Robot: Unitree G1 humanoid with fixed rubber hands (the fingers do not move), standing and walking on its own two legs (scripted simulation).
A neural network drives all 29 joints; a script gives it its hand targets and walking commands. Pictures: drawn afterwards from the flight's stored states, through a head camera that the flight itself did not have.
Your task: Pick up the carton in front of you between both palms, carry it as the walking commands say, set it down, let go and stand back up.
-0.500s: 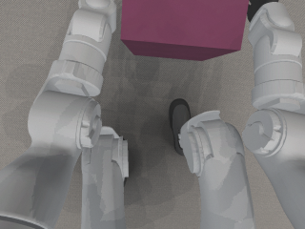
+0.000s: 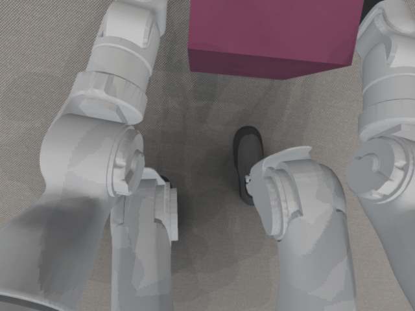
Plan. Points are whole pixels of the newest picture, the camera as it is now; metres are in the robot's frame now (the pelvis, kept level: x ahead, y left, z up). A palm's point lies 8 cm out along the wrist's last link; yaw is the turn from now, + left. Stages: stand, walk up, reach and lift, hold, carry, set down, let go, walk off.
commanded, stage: set down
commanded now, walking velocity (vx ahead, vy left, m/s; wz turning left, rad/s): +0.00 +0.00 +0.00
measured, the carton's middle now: (256, 6) +0.53 -0.16 -0.25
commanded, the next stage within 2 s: let go in 1.70 s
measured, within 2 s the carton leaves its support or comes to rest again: rests again in 0.42 s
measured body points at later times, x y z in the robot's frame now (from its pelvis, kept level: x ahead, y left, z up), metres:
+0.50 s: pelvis -0.01 -0.01 -0.01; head +0.38 -0.02 +0.21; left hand +0.58 +0.02 -0.21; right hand +0.48 -0.31 -0.20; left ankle +0.07 +0.11 -0.36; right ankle +0.16 -0.14 -0.36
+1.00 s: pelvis -0.01 -0.01 +0.04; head +0.34 -0.07 +0.30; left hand +0.61 +0.03 -0.09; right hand +0.50 -0.33 -0.09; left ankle +0.07 +0.11 -0.36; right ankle +0.15 -0.14 -0.36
